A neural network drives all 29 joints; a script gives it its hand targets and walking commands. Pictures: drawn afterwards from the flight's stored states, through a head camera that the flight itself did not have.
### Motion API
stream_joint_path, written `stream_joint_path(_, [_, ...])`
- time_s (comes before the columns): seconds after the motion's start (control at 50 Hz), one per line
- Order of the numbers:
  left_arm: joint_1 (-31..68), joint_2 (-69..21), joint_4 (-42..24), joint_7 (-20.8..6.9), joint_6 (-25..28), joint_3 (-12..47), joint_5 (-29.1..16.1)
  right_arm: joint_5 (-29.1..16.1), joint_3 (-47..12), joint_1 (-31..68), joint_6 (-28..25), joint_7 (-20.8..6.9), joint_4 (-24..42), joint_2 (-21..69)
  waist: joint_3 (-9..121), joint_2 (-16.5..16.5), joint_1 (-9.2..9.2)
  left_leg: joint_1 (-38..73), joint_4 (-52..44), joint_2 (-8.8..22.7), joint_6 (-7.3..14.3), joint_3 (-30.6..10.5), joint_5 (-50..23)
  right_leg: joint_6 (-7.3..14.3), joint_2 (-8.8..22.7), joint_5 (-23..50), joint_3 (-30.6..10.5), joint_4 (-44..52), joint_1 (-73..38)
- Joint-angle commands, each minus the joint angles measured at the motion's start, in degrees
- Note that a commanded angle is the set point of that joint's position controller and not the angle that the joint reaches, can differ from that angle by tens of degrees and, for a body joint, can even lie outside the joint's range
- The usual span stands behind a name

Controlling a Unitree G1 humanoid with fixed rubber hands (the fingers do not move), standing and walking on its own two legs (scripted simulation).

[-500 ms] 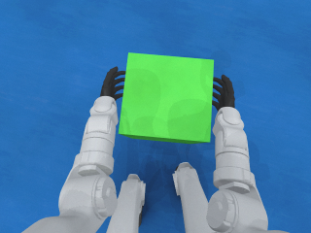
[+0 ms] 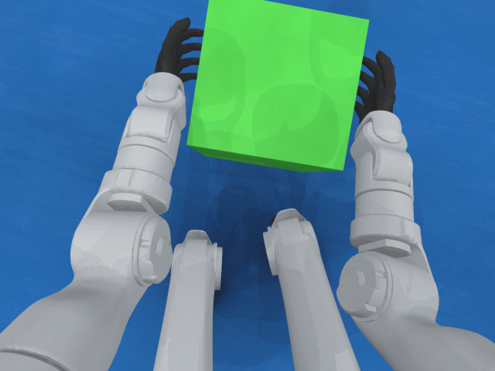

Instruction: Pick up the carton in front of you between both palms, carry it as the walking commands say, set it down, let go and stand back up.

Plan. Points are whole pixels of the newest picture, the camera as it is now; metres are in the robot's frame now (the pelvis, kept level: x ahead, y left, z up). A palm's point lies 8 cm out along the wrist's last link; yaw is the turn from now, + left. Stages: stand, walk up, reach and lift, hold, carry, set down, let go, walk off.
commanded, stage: set down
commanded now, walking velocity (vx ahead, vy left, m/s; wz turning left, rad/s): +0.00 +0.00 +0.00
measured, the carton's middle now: (268, 104) +0.49 -0.10 -0.20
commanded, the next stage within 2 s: none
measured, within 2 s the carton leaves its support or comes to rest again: rests again in 1.18 s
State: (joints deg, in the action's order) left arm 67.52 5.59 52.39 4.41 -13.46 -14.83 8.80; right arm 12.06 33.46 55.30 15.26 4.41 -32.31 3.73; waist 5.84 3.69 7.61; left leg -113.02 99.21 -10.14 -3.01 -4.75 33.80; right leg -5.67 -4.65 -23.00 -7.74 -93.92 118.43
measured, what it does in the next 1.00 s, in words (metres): lowers itself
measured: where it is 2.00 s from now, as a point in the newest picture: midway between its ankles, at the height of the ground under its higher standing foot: (247, 280)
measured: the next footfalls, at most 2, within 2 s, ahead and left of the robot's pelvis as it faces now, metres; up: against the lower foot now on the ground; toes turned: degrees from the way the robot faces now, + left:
none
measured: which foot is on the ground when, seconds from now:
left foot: down 0.00-1.00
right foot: down 0.00-1.00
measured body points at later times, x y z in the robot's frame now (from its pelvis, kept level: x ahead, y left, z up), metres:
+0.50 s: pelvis -0.02 +0.00 -0.09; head +0.36 -0.02 +0.16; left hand +0.57 +0.01 -0.26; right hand +0.45 -0.27 -0.26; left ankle +0.07 +0.12 -0.47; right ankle +0.12 -0.14 -0.47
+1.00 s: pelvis -0.01 +0.01 -0.10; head +0.37 +0.00 +0.14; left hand +0.57 +0.02 -0.30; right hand +0.45 -0.27 -0.28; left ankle +0.07 +0.12 -0.47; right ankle +0.12 -0.14 -0.47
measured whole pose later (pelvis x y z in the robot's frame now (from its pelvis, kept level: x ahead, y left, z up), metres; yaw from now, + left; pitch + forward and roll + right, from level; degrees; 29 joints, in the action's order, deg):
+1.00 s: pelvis -0.01 +0.01 -0.10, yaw -1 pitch +45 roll -5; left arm 91.8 15.2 69.7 6.8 -12.1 0.1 3.3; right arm 8.6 37.7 73.2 12.5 1.6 -46.3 -4.3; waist -14.6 3.3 12.7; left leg -128.6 121.4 -11.3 -1.4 -3.9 36.8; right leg -6.8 -0.9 -26.7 -3.8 -113.3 131.2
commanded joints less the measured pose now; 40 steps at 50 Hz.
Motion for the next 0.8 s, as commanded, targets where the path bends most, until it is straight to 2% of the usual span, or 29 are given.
stream_joint_path(0.0, [32.5, -50.4, -1.3, -10.9, 2.2, 19.3, -5.0, -5.5, -29.5, 39.2, -0.3, -11.6, -1.9, 44.3, 60.1, 1.2, 4.11, 16.0, -9.1, -2.8, 1.4, 8.3, -10.8, 0.2, -2.9, 17.1, 13.5, 2.4, -46.8])
stream_joint_path(0.2, [40.9, -43.4, 3.9, -10.3, 1.8, 17.2, -5.6, -5.7, -24.5, 48.2, -0.7, -11.2, -2.3, 37.5, 57.7, 2.8, 6.54, 10.3, -1.8, -2.3, 1.8, 8.6, -8.5, 0.0, -1.9, 15.8, 14.8, -4.3, -41.7])
stream_joint_path(0.4, [48.6, -39.4, 4.8, -9.5, 1.6, 21.7, -9.4, -8.5, -22.6, 55.5, -1.5, -11.6, -2.4, 31.5, 56.9, 5.9, 10.14, 11.4, 5.3, -1.2, 1.6, 7.8, -10.8, 0.1, -0.1, 18.7, 16.0, -11.4, -37.5])
stream_joint_path(0.44, [49.8, -38.8, 4.3, -9.6, 1.5, 22.4, -9.5, -9.2, -21.8, 57.9, -1.6, -12.0, -1.6, 31.0, 54.3, 8.4, 11.22, 11.7, 6.3, -0.8, 1.6, 7.6, -11.3, 0.4, 0.3, 18.5, 15.8, -11.9, -32.3])
stream_joint_path(0.52, [51.1, -40.6, 2.5, -9.2, 2.2, 25.7, -11.2, -10.0, -20.6, 56.9, -2.3, -12.8, -2.0, 29.1, 53.9, 12.5, 13.11, 13.2, 8.2, -0.3, 1.2, 7.1, -16.4, 1.1, 0.5, 23.6, 15.2, -13.9, -31.5])
stream_joint_path(0.6, [49.8, -42.6, 2.4, -8.8, 2.7, 26.6, -11.3, -10.3, -19.2, 53.8, -2.6, -13.6, -5.2, 29.7, 52.9, 14.5, 12.75, 13.8, 8.7, 0.0, 0.9, 6.1, -20.3, 1.4, 0.5, 25.1, 15.1, -15.2, -28.7])
stream_joint_path(0.66, [47.2, -42.5, 4.6, -9.1, 3.0, 25.3, -10.6, -8.8, -17.5, 52.0, -2.6, -14.4, -7.7, 29.0, 48.4, 13.4, 12.42, 11.7, 8.7, 0.2, 1.2, 5.3, -21.0, 1.4, 0.5, 23.9, 15.1, -15.6, -25.1])
stream_joint_path(0.78, [45.8, -40.5, 7.2, -9.0, 3.7, 23.1, -10.0, -7.7, -16.1, 51.7, -3.4, -14.7, -8.2, 26.8, 44.1, 12.0, 12.12, 9.8, 9.0, 0.2, 1.7, 4.3, -20.8, 1.7, 0.7, 22.0, 14.9, -16.2, -21.5])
